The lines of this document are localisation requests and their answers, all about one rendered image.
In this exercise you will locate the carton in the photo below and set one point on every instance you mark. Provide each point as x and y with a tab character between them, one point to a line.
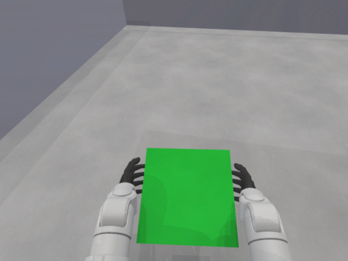
187	198

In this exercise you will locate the right robot hand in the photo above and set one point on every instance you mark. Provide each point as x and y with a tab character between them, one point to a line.
245	182

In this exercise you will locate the left robot forearm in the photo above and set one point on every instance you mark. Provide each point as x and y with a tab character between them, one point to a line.
113	230

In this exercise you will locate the right robot forearm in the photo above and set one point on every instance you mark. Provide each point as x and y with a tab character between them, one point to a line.
263	225

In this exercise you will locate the left robot hand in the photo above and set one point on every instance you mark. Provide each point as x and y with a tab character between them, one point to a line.
129	174

